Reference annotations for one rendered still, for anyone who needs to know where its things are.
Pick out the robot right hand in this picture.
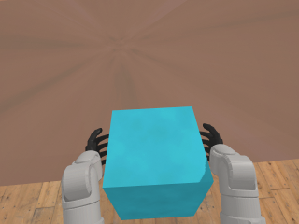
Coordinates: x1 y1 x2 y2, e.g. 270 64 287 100
199 123 223 161

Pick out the right robot forearm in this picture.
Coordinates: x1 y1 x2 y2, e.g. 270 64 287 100
209 144 266 224

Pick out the carton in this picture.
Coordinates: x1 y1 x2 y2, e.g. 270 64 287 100
102 106 214 220

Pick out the robot left hand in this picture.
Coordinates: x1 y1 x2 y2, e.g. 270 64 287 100
85 128 109 165

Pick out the left robot forearm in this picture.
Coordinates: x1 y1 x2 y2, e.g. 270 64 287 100
61 150 105 224

